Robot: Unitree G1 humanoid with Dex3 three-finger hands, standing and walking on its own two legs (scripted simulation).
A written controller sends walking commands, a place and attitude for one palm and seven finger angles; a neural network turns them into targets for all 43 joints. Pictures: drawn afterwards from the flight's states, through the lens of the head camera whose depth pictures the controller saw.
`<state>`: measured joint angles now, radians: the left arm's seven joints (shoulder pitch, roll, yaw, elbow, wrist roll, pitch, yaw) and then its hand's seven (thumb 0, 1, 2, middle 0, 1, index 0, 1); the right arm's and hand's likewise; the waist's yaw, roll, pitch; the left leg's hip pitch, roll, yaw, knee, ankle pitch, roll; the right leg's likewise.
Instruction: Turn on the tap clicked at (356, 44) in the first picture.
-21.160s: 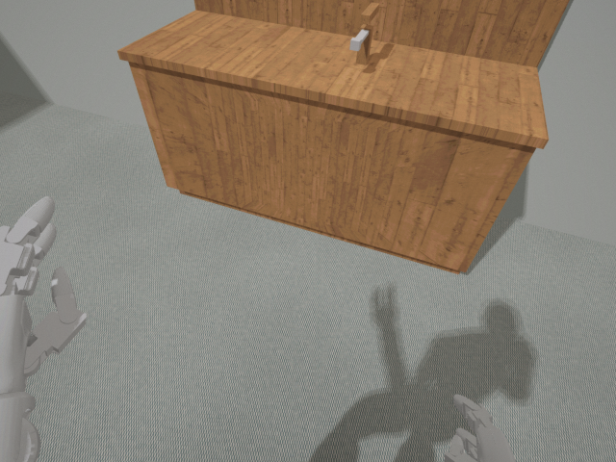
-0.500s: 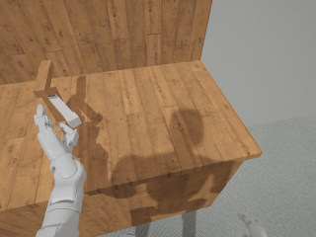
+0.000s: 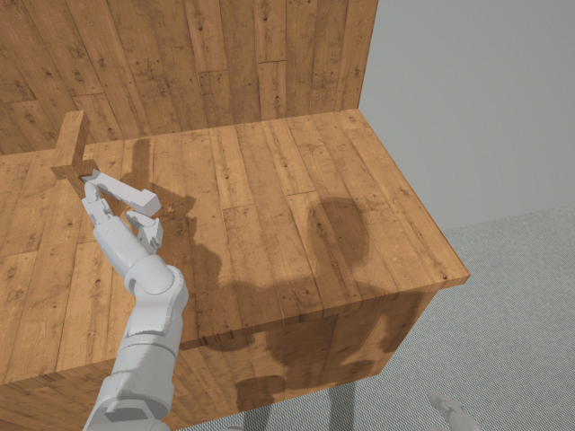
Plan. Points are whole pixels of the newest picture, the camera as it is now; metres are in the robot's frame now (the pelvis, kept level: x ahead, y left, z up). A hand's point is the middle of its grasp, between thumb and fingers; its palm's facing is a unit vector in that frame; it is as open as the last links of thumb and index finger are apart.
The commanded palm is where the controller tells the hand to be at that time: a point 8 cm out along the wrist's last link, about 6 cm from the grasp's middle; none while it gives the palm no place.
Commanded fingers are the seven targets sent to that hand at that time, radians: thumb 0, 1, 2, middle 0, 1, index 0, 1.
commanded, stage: push the lever round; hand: left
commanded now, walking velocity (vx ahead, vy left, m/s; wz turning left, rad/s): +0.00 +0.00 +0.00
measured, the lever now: (146, 204) +0.41 +0.24 +0.09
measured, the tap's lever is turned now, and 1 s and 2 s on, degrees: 47 83 84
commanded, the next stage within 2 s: lift the hand up off the lever in 0.92 s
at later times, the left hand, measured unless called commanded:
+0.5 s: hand (174, 209) +0.41 +0.20 +0.08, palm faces +0.80 -0.59 -0.08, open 7.7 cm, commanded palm +0.36 +0.21 +0.07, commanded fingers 0.00 0.90 0.90 -0.15 -0.15 -0.15 -0.15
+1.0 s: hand (182, 190) +0.45 +0.20 +0.08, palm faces +0.81 -0.58 -0.11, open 8.0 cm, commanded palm +0.40 +0.20 +0.07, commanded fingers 0.00 0.90 0.90 -0.15 -0.15 -0.15 -0.15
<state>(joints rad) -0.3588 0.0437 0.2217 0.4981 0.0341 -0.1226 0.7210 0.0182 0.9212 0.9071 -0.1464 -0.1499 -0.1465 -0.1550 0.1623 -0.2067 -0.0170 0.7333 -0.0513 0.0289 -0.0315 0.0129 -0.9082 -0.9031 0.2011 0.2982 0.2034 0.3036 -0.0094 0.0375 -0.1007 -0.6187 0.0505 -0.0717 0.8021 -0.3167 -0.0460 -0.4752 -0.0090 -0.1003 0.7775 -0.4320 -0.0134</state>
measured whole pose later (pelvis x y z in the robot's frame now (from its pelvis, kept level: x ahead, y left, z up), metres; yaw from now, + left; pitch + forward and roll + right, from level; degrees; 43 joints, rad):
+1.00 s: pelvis +0.01 -0.01 -0.01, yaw -1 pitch +13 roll -2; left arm -0.67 0.08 0.38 0.83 0.12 -0.13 0.88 0.02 0.90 0.90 -0.15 -0.15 -0.10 -0.13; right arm 0.24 -0.21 -0.05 0.78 -0.09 0.06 0.02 0.01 -0.91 -0.90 0.20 0.30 0.20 0.30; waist -0.07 0.04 -0.15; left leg -0.71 0.07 -0.07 0.82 -0.33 -0.06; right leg -0.58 0.01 -0.10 0.81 -0.45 -0.03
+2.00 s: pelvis +0.02 -0.01 +0.01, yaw +0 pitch +8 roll -1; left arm -0.59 0.02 0.30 0.63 0.09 0.04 0.86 0.02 0.90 0.90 -0.15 -0.15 -0.15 -0.16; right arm 0.18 -0.20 -0.04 0.77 -0.08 0.06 0.02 0.01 -0.91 -0.90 0.20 0.30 0.20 0.30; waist -0.03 0.04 -0.12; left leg -0.57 0.06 -0.07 0.74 -0.31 -0.06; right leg -0.43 0.00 -0.10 0.71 -0.42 -0.02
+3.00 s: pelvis +0.02 -0.01 +0.02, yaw +0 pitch +3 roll -1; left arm -0.49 -0.03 0.22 0.41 0.04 0.20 0.82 0.02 0.90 0.90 -0.15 -0.15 -0.15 -0.16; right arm 0.12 -0.19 -0.03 0.78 -0.05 0.04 -0.01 0.01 -0.91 -0.90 0.20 0.30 0.20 0.30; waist 0.03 0.04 -0.10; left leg -0.39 0.05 -0.05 0.60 -0.26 -0.06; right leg -0.26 0.00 -0.09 0.59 -0.38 -0.02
